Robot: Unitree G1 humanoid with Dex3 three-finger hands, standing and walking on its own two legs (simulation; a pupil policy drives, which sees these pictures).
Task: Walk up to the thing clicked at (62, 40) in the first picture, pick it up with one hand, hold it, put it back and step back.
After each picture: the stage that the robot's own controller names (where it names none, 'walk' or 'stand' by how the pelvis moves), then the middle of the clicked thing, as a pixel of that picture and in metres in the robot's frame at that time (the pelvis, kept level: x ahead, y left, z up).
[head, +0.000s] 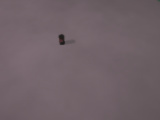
stand; (61, 39) +1.41 +0.27 -0.72
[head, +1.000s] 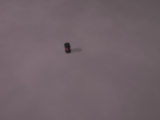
walk; (67, 48) +1.29 +0.30 -0.72
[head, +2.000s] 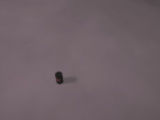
walk; (59, 77) +0.81 +0.26 -0.70
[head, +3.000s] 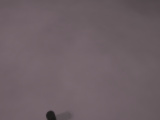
walk; (51, 117) +0.48 +0.23 -0.71
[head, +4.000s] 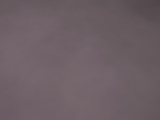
stand; out of the picture +0.31 +0.23 -0.71
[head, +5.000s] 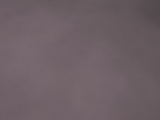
stand; out of the picture +0.32 +0.19 -0.72
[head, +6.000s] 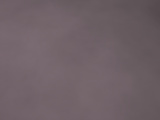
stand; out of the picture +0.34 +0.13 -0.72
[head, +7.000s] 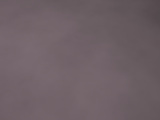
stand; out of the picture +0.36 +0.15 -0.72
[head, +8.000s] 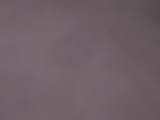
stand; out of the picture +0.35 +0.17 -0.73
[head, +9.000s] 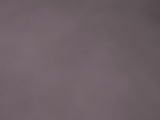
stand; out of the picture +0.34 +0.17 -0.73
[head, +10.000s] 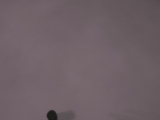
go down; (52, 116) +0.37 +0.17 -0.67
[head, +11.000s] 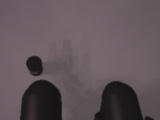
go down; (35, 66) +0.43 +0.20 -0.30
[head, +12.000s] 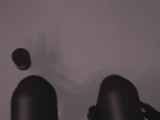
close in; (22, 60) +0.42 +0.21 -0.27
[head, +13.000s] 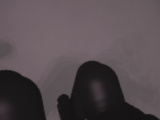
close; out of the picture +0.41 +0.24 -0.22
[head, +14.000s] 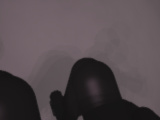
close; out of the picture +0.41 +0.25 -0.22
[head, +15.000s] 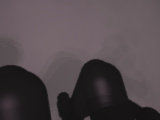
lift; out of the picture +0.37 +0.23 -0.22
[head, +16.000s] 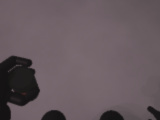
lift; (25, 85) +0.32 +0.19 +0.00
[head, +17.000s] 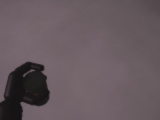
hold; (37, 89) +0.32 +0.16 +0.02
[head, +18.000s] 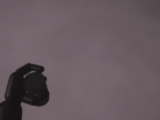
hold; (37, 90) +0.32 +0.17 +0.02
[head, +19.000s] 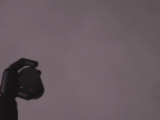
crouch; (32, 84) +0.34 +0.18 -0.03
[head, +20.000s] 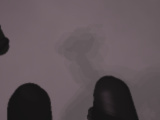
lower; out of the picture +0.47 +0.24 -0.07
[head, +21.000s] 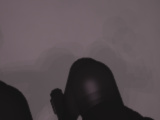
lower; out of the picture +0.44 +0.27 -0.21
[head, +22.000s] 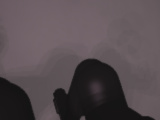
lower; out of the picture +0.42 +0.26 -0.22
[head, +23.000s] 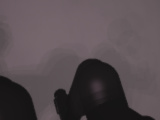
lower; out of the picture +0.42 +0.26 -0.22
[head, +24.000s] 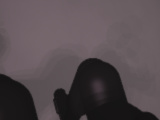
lower; out of the picture +0.41 +0.26 -0.22
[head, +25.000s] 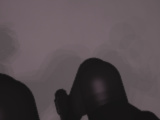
draw back; out of the picture +0.41 +0.23 -0.22
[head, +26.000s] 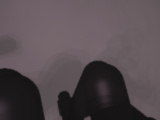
stand; out of the picture +0.41 +0.23 -0.23
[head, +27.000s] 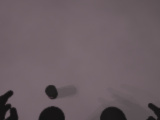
walk; (51, 92) +0.40 +0.17 -0.51
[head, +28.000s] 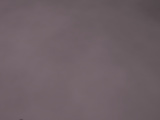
stand; out of the picture +0.36 +0.15 -0.67
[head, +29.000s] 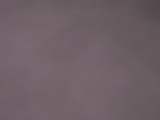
stand; out of the picture +0.36 +0.16 -0.67
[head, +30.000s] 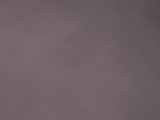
stand; out of the picture +0.38 +0.14 -0.72
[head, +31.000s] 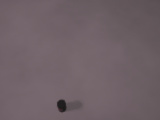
walk; (61, 106) +0.44 +0.13 -0.70
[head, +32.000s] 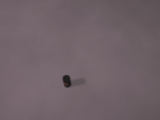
walk; (67, 81) +0.69 +0.19 -0.70
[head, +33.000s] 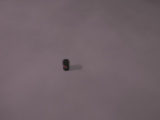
stand; (66, 65) +1.00 +0.19 -0.70
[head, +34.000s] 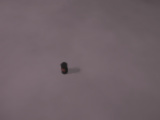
stand; (64, 68) +0.97 +0.19 -0.72
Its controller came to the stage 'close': yes
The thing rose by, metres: 0.72
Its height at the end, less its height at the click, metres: +0.00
